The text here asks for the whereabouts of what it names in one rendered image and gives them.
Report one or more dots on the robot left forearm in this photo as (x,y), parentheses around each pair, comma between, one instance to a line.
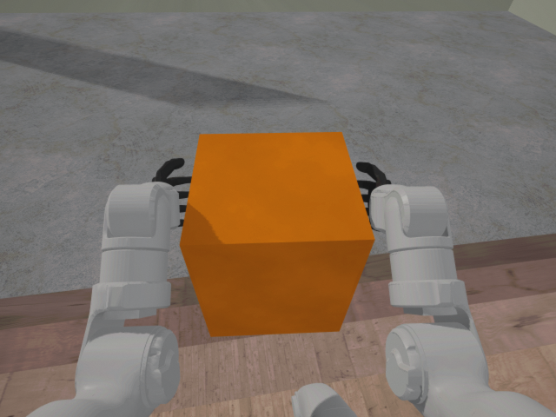
(134,266)

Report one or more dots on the robot right forearm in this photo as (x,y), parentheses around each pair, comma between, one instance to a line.
(419,241)

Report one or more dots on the robot right hand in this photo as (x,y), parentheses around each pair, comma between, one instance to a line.
(376,174)

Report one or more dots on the robot left hand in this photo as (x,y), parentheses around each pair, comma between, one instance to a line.
(165,170)

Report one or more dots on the right robot thigh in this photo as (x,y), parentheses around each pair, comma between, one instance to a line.
(319,400)

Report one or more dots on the carton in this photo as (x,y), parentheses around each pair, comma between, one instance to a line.
(275,235)

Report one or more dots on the robot right upper arm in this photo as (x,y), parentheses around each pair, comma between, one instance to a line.
(440,368)

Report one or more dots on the robot left upper arm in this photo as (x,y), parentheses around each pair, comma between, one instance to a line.
(123,372)

